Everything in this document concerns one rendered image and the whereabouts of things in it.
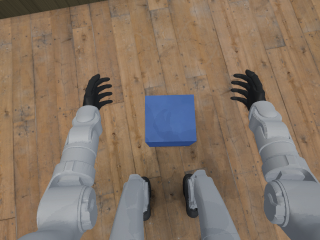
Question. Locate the left robot hand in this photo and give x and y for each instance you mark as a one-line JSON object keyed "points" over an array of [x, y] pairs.
{"points": [[92, 96]]}

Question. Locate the right robot hand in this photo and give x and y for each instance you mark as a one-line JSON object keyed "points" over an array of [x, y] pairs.
{"points": [[254, 89]]}

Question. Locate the robot left forearm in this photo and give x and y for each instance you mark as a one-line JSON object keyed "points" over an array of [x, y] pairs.
{"points": [[76, 167]]}

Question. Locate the robot right upper arm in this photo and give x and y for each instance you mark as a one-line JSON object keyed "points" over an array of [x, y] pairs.
{"points": [[294, 205]]}

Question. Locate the carton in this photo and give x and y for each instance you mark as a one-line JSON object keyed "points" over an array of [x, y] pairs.
{"points": [[170, 120]]}

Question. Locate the robot left upper arm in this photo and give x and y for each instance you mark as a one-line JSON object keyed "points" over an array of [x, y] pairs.
{"points": [[65, 213]]}

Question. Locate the robot right foot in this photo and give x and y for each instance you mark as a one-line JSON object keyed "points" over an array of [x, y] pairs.
{"points": [[191, 212]]}

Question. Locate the robot right forearm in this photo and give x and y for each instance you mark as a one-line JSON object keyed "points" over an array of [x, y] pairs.
{"points": [[278, 152]]}

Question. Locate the robot left foot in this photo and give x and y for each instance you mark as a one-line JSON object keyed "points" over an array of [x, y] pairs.
{"points": [[147, 214]]}

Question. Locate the robot foot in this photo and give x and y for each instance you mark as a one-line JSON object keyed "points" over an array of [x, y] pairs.
{"points": [[147, 214], [191, 212]]}

